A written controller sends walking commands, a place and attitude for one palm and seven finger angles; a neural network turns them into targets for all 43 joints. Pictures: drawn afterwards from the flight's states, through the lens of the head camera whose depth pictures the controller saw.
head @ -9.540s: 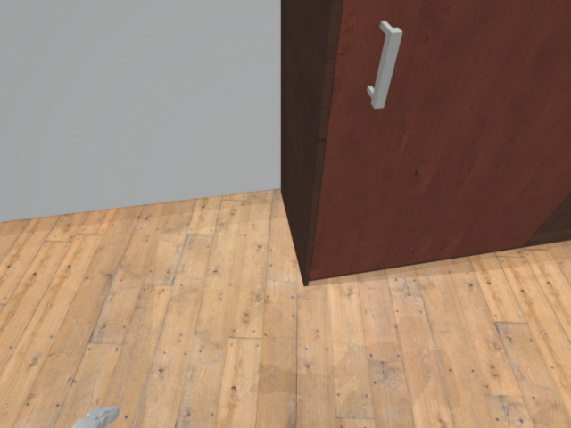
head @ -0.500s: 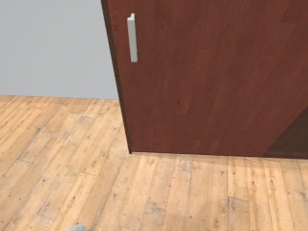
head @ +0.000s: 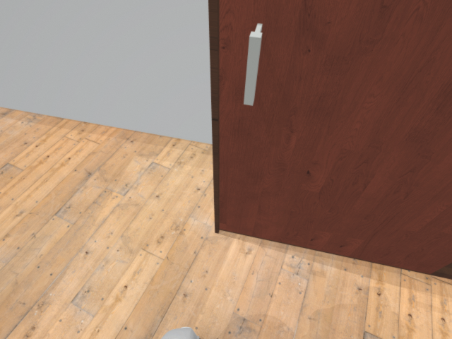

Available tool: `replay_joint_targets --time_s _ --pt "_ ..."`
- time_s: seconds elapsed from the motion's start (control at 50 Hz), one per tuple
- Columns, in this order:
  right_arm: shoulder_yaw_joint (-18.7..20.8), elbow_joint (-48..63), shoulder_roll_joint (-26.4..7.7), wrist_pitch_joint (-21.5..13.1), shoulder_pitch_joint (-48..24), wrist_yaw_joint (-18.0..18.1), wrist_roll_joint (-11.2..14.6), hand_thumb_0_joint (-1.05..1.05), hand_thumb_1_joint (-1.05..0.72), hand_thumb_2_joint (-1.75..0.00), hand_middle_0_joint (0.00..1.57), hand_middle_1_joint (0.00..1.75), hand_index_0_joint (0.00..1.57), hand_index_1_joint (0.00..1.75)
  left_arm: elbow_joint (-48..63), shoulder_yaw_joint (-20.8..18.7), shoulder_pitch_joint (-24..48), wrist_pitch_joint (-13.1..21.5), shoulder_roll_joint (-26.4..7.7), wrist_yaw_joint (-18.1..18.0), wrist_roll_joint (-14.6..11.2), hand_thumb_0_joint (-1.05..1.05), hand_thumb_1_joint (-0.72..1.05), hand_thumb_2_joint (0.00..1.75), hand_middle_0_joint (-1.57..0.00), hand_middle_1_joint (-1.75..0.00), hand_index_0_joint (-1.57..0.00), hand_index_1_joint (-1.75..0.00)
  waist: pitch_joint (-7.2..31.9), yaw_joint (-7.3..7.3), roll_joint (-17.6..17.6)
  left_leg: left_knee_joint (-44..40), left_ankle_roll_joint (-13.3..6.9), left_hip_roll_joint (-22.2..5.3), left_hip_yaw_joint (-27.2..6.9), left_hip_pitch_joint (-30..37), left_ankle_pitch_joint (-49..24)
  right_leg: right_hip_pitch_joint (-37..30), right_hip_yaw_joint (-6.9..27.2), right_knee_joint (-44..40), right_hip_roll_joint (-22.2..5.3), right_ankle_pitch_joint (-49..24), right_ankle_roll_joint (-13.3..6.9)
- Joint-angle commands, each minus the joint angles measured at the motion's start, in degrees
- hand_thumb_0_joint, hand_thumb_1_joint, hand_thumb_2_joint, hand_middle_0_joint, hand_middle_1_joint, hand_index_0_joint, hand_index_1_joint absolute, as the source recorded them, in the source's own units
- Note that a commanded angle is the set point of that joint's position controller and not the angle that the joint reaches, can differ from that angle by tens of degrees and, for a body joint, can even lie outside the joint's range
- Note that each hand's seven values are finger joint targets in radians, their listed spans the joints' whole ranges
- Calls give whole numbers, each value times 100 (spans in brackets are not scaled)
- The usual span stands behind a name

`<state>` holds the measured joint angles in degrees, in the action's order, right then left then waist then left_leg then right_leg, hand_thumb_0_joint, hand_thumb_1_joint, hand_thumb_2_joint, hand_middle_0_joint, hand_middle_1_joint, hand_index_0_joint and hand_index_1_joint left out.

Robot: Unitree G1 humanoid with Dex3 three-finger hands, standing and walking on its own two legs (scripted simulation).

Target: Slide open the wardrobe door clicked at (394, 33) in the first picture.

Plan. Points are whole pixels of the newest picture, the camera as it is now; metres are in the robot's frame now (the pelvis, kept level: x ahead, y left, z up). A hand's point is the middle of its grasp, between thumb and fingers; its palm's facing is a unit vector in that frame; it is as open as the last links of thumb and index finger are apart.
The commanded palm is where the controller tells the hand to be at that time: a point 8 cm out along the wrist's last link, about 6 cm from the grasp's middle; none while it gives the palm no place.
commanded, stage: take the last steps up to it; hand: left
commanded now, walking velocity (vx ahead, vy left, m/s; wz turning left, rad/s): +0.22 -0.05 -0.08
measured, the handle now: (253, 66) +0.61 +0.02 +0.16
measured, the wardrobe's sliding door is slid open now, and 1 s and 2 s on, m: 0.00 0.00 0.00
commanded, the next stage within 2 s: come to a stop and stand still in 0.22 s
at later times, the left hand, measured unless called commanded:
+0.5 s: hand (165, 282) +0.24 +0.16 -0.15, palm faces -0.07 -0.97 -0.23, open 7.4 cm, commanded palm none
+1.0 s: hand out of the picture +0.12 +0.22 -0.17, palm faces +0.02 -0.98 -0.19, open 7.4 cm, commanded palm none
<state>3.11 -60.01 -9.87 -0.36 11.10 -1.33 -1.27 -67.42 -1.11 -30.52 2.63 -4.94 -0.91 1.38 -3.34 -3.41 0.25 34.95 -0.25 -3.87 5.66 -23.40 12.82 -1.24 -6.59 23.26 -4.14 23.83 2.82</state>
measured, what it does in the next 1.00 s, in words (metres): steps on the spot: left foot, then right foot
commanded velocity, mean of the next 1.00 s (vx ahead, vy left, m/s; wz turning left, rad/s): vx -0.03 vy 0.01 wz -0.01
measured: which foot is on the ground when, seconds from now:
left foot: up 0.00-0.00, down 0.02-0.46, up 0.48-0.74, down 0.76-1.00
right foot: down 0.00-0.02, up 0.04-0.42, down 0.44-0.78, up 0.80-1.00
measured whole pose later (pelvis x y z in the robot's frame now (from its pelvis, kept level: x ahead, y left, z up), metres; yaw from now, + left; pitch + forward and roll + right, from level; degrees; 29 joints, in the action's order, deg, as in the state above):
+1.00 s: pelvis +0.08 +0.04 +0.01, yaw -3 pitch +0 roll -1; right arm 2.0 -60.7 -7.4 0.8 15.5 2.7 -1.3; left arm -60.7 -3.3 -13.2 -3.5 -10.5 -1.3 1.1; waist -1.5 -0.4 -1.2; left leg 25.0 -4.2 1.1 5.9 -12.6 12.3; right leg 20.0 -0.2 48.8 -2.2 22.8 1.7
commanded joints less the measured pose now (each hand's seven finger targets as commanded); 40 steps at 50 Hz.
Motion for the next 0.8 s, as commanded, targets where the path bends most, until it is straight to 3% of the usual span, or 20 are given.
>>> replay_joint_targets --time_s 0.0,0.02,0.04,0.1,0.18,0.28,0.32,0.38,0.4,0.42,0.44,0.46,0.5,0.54,0.62,0.7,0.72,0.74,0.76,0.78 --pt "297 -265 -1381 -332 2106 232 -38 0 -90 -90 20 30 20 30 372 -84 -245 95 -463 -29 -120 0 90 90 -20 -30 -20 -30 1473 960 1649 -1205 -842 -2063 -2528 4029 -1569 3125 -142 3694 283 779 -252" --pt "263 -301 -1425 -256 2161 274 16 0 -90 -90 20 30 20 30 483 -111 79 42 -610 -66 -78 0 90 90 -20 -30 -20 -30 1445 1003 1220 -1584 -1055 -2358 -2709 3732 -1540 3283 412 4424 179 1112 -371" --pt "245 -207 -1239 -235 1647 291 13 0 -90 -90 20 30 20 30 511 -135 376 -13 -639 -67 -64 0 90 90 -20 -30 -20 -30 936 881 989 -1872 -1060 -2212 -2402 2782 -654 3286 480 4828 -59 852 -396" --pt "29 -21 -522 -330 821 302 -14 0 -90 -90 20 30 20 30 479 -186 743 -74 -453 53 10 0 90 90 -20 -30 -20 -30 -263 528 527 -2195 -809 -1670 -1342 1124 -1036 3122 519 4536 -400 -149 -288" --pt "5 79 -364 -396 664 317 -9 0 -90 -90 20 30 20 30 509 -213 510 -226 -278 78 16 0 90 90 -20 -30 -20 -30 -98 250 626 -2332 -776 -1366 -609 852 -1256 2788 395 3799 -351 -684 -168" --pt "67 135 -536 -327 622 294 -51 0 -90 -90 20 30 20 30 936 -237 1314 -271 -455 123 15 0 90 90 -20 -30 -20 -30 -379 322 655 -2365 -887 -1401 -516 1020 -1034 2838 310 2413 -347 -941 -106" --pt "64 102 -577 -279 646 302 -62 0 -90 -90 20 30 20 30 1043 -205 1584 -252 -508 104 2 0 90 90 -20 -30 -20 -30 -355 379 655 -2045 -863 -1342 -487 1157 -1690 2563 205 1795 -213 -930 -98" --pt "26 42 -571 -209 562 331 -32 0 -90 -90 20 30 20 30 884 -197 1099 -173 -635 29 -20 0 90 90 -20 -30 -20 -30 38 71 238 -994 -405 -982 -178 1139 -2167 1263 121 368 -56 -2038 -80" --pt "0 -10 -415 -200 706 312 8 0 -90 -90 20 30 20 30 807 -220 905 -102 -916 -8 -3 0 90 90 -20 -30 -20 -30 359 34 -231 -572 -127 -640 -39 1023 -1409 715 463 22 -325 -3218 -107" --pt "-36 -15 -182 -160 889 288 71 0 -90 -90 20 30 20 30 804 -235 969 -62 -1278 -57 9 0 90 90 -20 -30 -20 -30 587 162 -1002 -236 101 -226 104 567 181 320 1371 137 -1115 -4734 -458" --pt "-33 -25 -122 -60 1051 286 110 0 -90 -90 20 30 20 30 860 -225 1104 -62 -1474 -59 -32 0 90 90 -20 -30 -20 -30 523 273 -1247 66 199 14 91 578 1586 508 1539 22 -1672 -5726 -945" --pt "5 -67 -94 11 1129 310 116 0 -90 -90 20 30 20 30 930 -209 1246 -104 -1507 -60 -28 0 90 90 -20 -30 -20 -30 497 327 -829 371 175 48 -11 755 1865 776 1272 44 -1771 -6053 -1147" --pt "5 -128 -154 134 1122 341 116 0 -90 -90 20 30 20 30 970 -257 1560 -126 -1449 -140 -34 0 90 90 -20 -30 -20 -30 762 289 -1371 984 219 20 -186 681 1999 759 1448 86 -1686 -6055 -1422" --pt "28 -137 -162 161 1094 355 123 0 -90 -90 20 30 20 30 1047 -289 1773 -194 -1388 -203 -21 0 90 90 -20 -30 -20 -30 826 269 -1030 1254 222 69 -328 491 1901 608 1312 169 -1701 -6011 -1549" --pt "61 -40 -88 264 1044 308 90 0 -90 -90 20 30 20 30 1219 -373 2075 -324 -1432 -217 33 0 90 90 -20 -30 -20 -30 772 280 -884 1512 250 217 -333 562 1603 1267 1244 -148 -1602 -4262 -1423" --pt "66 -52 -12 213 1409 276 72 0 -90 -90 20 30 20 30 1329 -412 2335 -411 -1359 -193 39 0 90 90 -20 -30 -20 -30 745 484 -1022 110 210 218 -190 1211 720 1905 1102 -71 -1290 -2095 -1030" --pt "66 -80 -41 176 1562 269 59 0 -90 -90 20 30 20 30 1352 -398 2350 -445 -1255 -174 4 0 90 90 -20 -30 -20 -30 702 542 -777 -579 168 209 -200 1621 299 2288 1014 126 -1093 -1259 -824" --pt "93 -40 -221 128 1515 270 30 0 -90 -90 20 30 20 30 1381 -342 2287 -485 -1022 -144 -35 0 90 90 -20 -30 -20 -30 576 526 103 -1273 10 -222 -884 1630 581 2712 718 687 -592 -305 -562" --pt "158 161 -617 93 1290 285 -30 0 -90 -90 20 30 20 30 1500 -307 2311 -539 -745 -111 -87 0 90 90 -20 -30 -20 -30 168 509 1515 -2268 -390 -1244 -2178 786 869 2922 198 1634 72 193 -195" --pt "155 374 -755 99 774 320 -59 0 -90 -90 20 30 20 30 1517 -338 2363 -570 -785 -116 -63 0 90 90 -20 -30 -20 -30 -149 434 1543 -2706 -737 -1629 -2454 -102 1066 2572 520 2455 216 370 -219"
